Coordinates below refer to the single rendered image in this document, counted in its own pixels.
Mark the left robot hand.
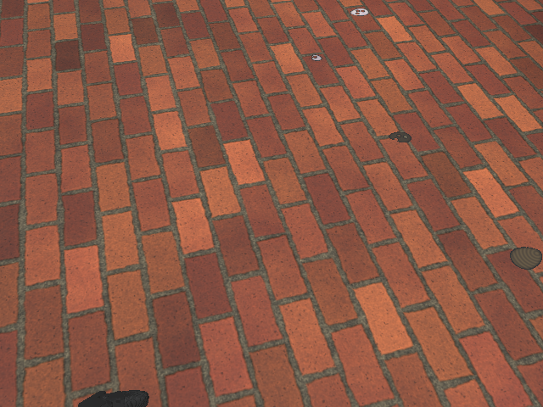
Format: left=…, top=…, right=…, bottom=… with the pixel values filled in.
left=78, top=390, right=149, bottom=407

